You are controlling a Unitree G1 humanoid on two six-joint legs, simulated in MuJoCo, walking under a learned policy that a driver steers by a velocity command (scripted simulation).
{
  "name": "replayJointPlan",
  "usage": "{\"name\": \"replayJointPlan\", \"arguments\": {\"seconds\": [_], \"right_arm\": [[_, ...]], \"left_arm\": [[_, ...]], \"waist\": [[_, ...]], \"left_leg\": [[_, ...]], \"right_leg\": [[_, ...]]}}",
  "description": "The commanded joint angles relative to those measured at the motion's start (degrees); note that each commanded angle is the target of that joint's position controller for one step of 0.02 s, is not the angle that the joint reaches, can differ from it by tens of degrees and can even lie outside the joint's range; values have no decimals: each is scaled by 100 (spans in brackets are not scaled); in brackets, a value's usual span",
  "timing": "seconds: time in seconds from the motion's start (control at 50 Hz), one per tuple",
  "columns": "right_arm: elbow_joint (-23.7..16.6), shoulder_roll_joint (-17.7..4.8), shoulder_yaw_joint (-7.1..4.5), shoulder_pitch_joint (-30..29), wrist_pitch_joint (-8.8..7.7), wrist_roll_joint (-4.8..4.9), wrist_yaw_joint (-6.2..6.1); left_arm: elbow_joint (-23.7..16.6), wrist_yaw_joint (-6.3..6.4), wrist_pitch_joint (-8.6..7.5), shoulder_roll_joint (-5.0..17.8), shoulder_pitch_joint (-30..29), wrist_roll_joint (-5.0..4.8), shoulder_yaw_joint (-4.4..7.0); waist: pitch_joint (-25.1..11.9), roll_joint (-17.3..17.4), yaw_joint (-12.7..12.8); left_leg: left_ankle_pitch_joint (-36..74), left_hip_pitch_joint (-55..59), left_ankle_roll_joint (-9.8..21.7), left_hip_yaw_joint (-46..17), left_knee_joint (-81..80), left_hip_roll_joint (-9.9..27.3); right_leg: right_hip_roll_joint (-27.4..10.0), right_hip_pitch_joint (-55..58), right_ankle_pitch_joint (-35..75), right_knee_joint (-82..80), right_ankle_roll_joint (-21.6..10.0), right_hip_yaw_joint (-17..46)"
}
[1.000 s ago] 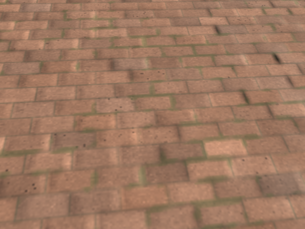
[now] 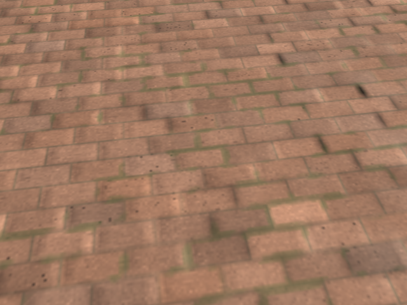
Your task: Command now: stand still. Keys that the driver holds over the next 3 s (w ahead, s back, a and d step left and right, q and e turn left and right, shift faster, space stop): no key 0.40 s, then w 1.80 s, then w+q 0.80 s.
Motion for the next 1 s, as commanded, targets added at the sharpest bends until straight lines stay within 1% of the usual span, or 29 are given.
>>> {"name": "replayJointPlan", "arguments": {"seconds": [0.02, 0.4, 0.42, 0.44, 0.46, 0.48, 0.5, 0.52, 0.56, 0.58, 0.6, 0.62, 0.64, 0.66, 0.68, 0.7, 0.72, 0.74, 0.76, 0.78, 0.8, 0.82, 0.84, 0.88, 0.9, 0.92, 0.96, 0.98, 1.0], "right_arm": [[-113, -666, -104, 155, -33, 0, -27], [49, -410, -30, 583, -31, 5, -58], [106, -342, -16, 702, -25, 9, -62], [122, -333, -24, 736, -14, 45, -74], [77, -361, -39, 699, -14, 73, -89], [6, -368, -43, 641, -40, 77, -97], [-58, -322, -34, 600, -97, 77, -86], [-107, -235, -19, 582, -179, 80, -57], [-209, -24, 17, 537, -363, 106, 40], [-250, 12, 21, 540, -439, 139, 91], [-257, 8, 15, 621, -503, 166, 137], [-181, 43, 13, 914, -551, 187, 166], [15, 0, -16, 1489, -577, 185, 173], [238, -462, -153, 2234, -604, 151, 166], [359, -1292, -369, 2860, -650, 161, 245], [275, -919, -250, 2662, -705, 37, 261], [151, -615, -181, 2357, -745, 18, 265], [51, -516, -153, 2145, -753, 39, 292], [17, -428, -113, 2054, -719, 65, 313], [16, -239, -52, 2069, -665, 51, 304], [18, -124, -16, 2153, -604, 29, 280], [-6, -113, -3, 2196, -554, 15, 243], [-68, -167, -2, 2145, -519, 2, 196], [-211, -376, -24, 1955, -493, -15, 109], [-230, -503, -53, 1997, -498, -9, 82], [-210, -612, -91, 2092, -510, 20, 69], [-173, -663, -146, 2127, -533, 104, 60], [-169, -662, -169, 2105, -529, 126, 62], [-185, -695, -195, 2043, -515, 120, 65]], "left_arm": [[-116, 28, -55, 653, 53, -7, 117], [414, 61, -44, 482, 250, -31, 43], [479, 68, -36, 435, 344, -33, 32], [499, 84, -18, 477, 368, -66, 53], [490, 96, -10, 570, 387, -101, 87], [456, 101, -26, 611, 389, -113, 105], [432, 90, -75, 640, 428, -123, 120], [441, 68, -143, 690, 559, -148, 145], [515, 20, -263, 893, 919, -193, 229], [503, 6, -298, 941, 929, -205, 254], [422, -4, -324, 897, 741, -206, 244], [294, -18, -335, 841, 392, -221, 223], [115, -34, -343, 730, -102, -236, 186], [-90, -47, -401, 366, -521, -223, 97], [-362, -35, -537, 171, -625, -187, 54], [-357, -45, -641, 425, -625, -226, 115], [-261, -107, -708, 415, -376, -275, 121], [-172, -149, -748, 377, -247, -274, 122], [-209, -180, -782, 456, -398, -250, 165], [-258, -215, -791, 476, -558, -205, 202], [-292, -261, -777, 371, -620, -197, 193], [-327, -304, -748, 227, -712, -191, 163], [-402, -335, -717, 106, -893, -179, 124], [-659, -359, -685, -91, -1500, -168, 22], [-749, -367, -672, -91, -1717, -172, 0], [-822, -376, -655, -17, -1856, -182, 1], [-945, -394, -636, 181, -1994, -217, 29], [-985, -404, -643, 281, -2006, -220, 58], [-989, -410, -657, 410, -1884, -212, 113]], "waist": [[-63, -1, 3], [49, 21, 43], [-78, 0, 44], [-8, -38, 59], [179, -96, 81], [449, -160, 104], [663, -257, 131], [746, -405, 178], [631, -925, 268], [620, -1059, 233], [675, -1018, 101], [725, -951, -145], [756, -731, -471], [615, 290, -728], [372, 1872, -805], [406, 1239, -616], [527, 828, -384], [461, 637, -280], [538, 497, -255], [501, 509, -258], [434, 607, -262], [400, 612, -260], [432, 573, -257], [598, 526, -298], [628, 587, -329], [655, 682, -337], [744, 731, -239], [722, 708, -162], [578, 718, -19]], "left_leg": [[833, -78, 77, 74, -318, -42], [728, -195, 132, 105, -282, -118], [202, -154, 148, 189, -265, -193], [-611, -267, 209, 306, -125, -317], [-1464, -508, 298, 343, 24, -381], [-2027, -813, 386, 296, 120, -375], [-2187, -1069, 459, 243, 249, -357], [-2018, -1291, 492, 236, 483, -346], [-1324, -1603, 513, 397, 1268, -432], [-1151, -1492, 601, 319, 1524, -382], [-1129, -1199, 732, 231, 1421, -322], [-1118, -641, 867, 228, 838, -330], [-865, 272, 958, 51, 34, -280], [-1168, 1086, 1166, -1169, -635, 402], [-1134, 1772, 1804, -3429, -1506, 1667], [-733, 1836, 1962, -3967, -1546, 1965], [-204, 1906, 1814, -3390, -1409, 1806], [175, 1977, 1647, -2794, -1396, 1568], [830, 2029, 1512, -2299, -1441, 1449], [1446, 1954, 1358, -1769, -1495, 1237], [1785, 1873, 1278, -1423, -1550, 1074], [1995, 1764, 1264, -1171, -1609, 969], [2067, 1524, 1274, -955, -1700, 888], [1874, 755, 1266, -585, -1937, 695], [1784, 501, 1283, -507, -2067, 679], [1749, 417, 1319, -508, -2179, 757], [1882, 645, 1286, -479, -2189, 949], [2197, 874, 1233, -440, -2071, 1033], [2947, 1115, 1161, -378, -1800, 1096]], "right_leg": [[-234, -71, 1228, -465, -98, 174], [-180, -172, 1034, -453, -33, 58], [-124, -125, 439, -481, -48, 7], [-51, -231, -639, -477, -119, -21], [-60, -473, -1761, -498, -229, 48], [-170, -742, -2509, -601, -347, 227], [-344, -887, -2867, -719, -469, 485], [-577, -818, -2997, -845, -607, 833], [-1239, -448, -3259, -1290, -997, 1860], [-1515, -573, -3288, -1483, -1174, 2316], [-1576, -867, -3122, -1516, -1202, 2396], [-1416, -1233, -2842, -1357, -1075, 2084], [-1040, -1807, -2242, -871, -810, 1482], [-348, -2548, -1290, 633, -363, 374], [199, -3397, -1211, 2435, -58, -396], [-37, -3901, -1538, 3528, -124, 132], [-258, -4153, -1147, 4065, -248, 253], [-428, -4266, -708, 4185, -332, 165], [-568, -4439, -372, 4063, -364, 65], [-689, -4285, -109, 3817, -357, -37], [-707, -4097, 64, 3567, -315, -166], [-687, -3953, 246, 3276, -248, -290], [-641, -3757, 469, 2866, -167, -393], [-455, -3048, 1041, 1703, -40, -576], [-342, -2665, 1260, 1286, -10, -670], [-277, -2413, 1381, 1058, -16, -716], [-291, -2270, 1541, 661, -143, -568], [-277, -2209, 1545, 491, -232, -522], [-209, -1986, 1494, 389, -334, -517]]}}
